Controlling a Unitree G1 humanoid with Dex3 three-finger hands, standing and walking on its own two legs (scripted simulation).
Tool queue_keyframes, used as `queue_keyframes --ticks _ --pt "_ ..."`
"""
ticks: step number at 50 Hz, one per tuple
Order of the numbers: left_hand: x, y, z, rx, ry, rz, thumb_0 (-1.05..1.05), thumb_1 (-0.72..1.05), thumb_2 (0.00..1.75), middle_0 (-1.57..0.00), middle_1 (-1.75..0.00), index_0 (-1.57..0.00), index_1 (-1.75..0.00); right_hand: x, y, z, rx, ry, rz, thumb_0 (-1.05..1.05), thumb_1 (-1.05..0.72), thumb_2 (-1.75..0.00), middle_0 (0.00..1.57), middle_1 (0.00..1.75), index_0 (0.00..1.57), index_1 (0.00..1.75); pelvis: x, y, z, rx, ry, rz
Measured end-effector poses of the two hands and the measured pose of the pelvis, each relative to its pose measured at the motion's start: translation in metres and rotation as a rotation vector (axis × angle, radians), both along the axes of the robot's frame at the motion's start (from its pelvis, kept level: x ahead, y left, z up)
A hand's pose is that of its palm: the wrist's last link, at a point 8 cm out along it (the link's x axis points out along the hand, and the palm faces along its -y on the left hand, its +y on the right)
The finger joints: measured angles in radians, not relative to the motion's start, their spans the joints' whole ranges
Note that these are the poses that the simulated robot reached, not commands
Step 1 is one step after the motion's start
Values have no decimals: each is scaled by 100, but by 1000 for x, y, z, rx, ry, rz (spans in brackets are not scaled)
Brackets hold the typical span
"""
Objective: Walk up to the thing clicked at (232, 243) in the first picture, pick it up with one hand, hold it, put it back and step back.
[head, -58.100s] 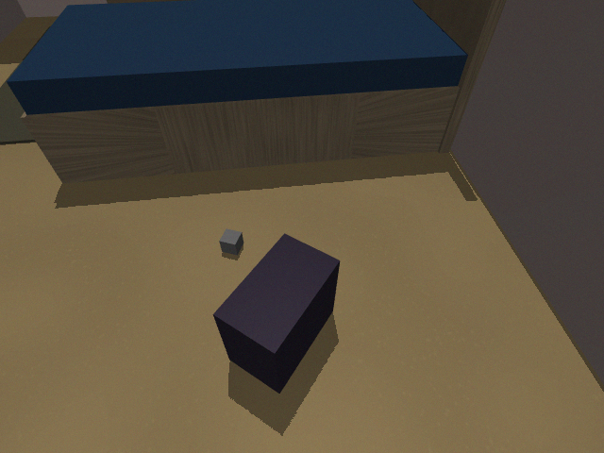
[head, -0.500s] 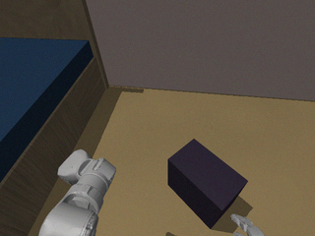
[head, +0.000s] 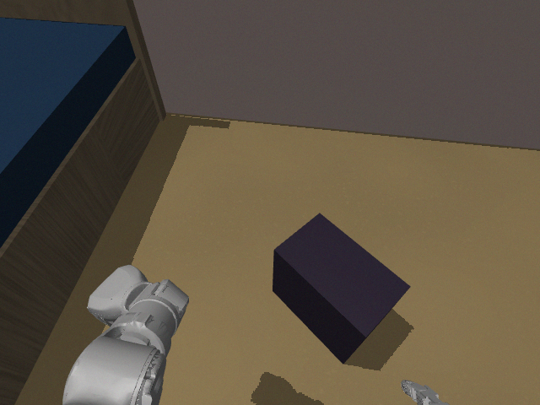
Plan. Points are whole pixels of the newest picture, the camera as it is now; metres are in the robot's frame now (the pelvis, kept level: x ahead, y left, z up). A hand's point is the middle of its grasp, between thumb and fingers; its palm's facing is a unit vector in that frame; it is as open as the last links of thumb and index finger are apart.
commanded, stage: crouch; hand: left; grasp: from above
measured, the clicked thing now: (140, 320) +0.30 +0.24 -0.12
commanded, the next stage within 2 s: lower in 1.44 s
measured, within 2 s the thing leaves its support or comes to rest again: neither
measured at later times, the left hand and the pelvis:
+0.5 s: hand (174, 327) +0.35 +0.23 -0.34, palm faces -0.12 -0.42 -0.90, open 9.9 cm; pelvis -0.08 +0.01 -0.21, yaw -2 degrees
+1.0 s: hand (190, 327) +0.40 +0.23 -0.51, palm faces -0.19 -0.40 -0.90, open 9.9 cm; pelvis -0.09 +0.01 -0.36, yaw -3 degrees
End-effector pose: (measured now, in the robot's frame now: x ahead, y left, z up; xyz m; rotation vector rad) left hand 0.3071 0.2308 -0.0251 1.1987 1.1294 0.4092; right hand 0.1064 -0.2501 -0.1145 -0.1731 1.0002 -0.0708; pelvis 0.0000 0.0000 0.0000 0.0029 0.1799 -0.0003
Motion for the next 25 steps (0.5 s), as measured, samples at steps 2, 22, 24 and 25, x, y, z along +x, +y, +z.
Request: queue_keyframes --ticks 2,22,24,25 --pt "3 2 -13 15 0 -4 -3 3 40 -77 -43 -75 -44 -11 -5 -7 -18 25 -4 1 -86 -89 20 29 20 30 -3 0 -8 -2 35 -1" --pt "32 8 -234 -17 -122 85 -3 2 41 -78 -42 -76 -43 -120 -8 -187 -44 302 6 1 -88 -89 20 29 20 30 -69 10 -181 -35 400 -8" --pt "40 9 -253 -30 -143 82 -3 2 42 -78 -42 -77 -43 -128 -5 -207 -42 320 -4 1 -88 -89 20 29 20 30 -74 10 -200 -39 419 -11" --pt "45 10 -262 -33 -152 76 -3 2 42 -78 -42 -77 -43 -132 -3 -216 -42 329 -10 1 -88 -89 20 29 20 30 -76 11 -208 -40 428 -12"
